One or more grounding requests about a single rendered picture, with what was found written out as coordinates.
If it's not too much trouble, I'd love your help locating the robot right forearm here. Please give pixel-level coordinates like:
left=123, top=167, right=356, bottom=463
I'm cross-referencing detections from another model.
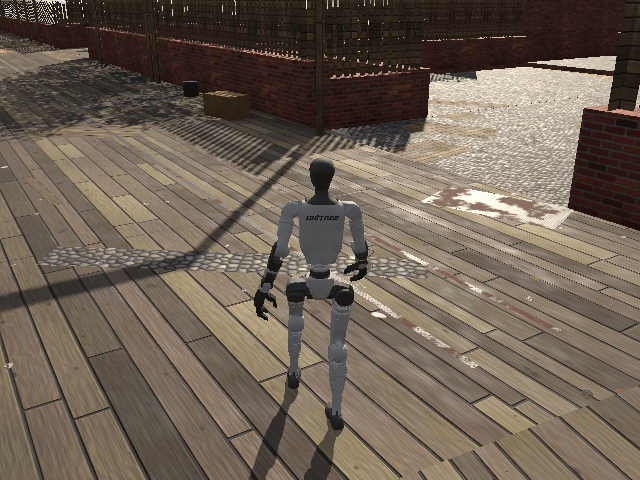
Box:
left=354, top=239, right=368, bottom=269

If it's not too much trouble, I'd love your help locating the robot right hand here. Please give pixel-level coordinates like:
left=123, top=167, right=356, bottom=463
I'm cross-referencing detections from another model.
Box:
left=344, top=263, right=367, bottom=282

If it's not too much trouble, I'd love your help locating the robot left forearm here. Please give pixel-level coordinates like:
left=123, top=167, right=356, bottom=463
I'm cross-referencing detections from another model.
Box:
left=258, top=242, right=283, bottom=293

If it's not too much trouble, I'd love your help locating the right robot upper arm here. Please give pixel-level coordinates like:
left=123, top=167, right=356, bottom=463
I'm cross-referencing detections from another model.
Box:
left=342, top=201, right=367, bottom=254

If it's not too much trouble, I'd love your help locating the left robot upper arm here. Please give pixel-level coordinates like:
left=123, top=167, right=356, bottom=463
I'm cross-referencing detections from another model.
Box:
left=274, top=201, right=301, bottom=258

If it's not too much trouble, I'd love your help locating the robot torso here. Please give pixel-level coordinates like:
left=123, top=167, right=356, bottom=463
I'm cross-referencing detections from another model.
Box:
left=298, top=196, right=345, bottom=300

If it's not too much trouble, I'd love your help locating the robot left hand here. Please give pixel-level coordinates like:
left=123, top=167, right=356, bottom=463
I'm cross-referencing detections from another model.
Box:
left=254, top=289, right=277, bottom=321

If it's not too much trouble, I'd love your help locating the robot right thigh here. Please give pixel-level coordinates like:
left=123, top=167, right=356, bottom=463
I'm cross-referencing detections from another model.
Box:
left=328, top=281, right=354, bottom=363

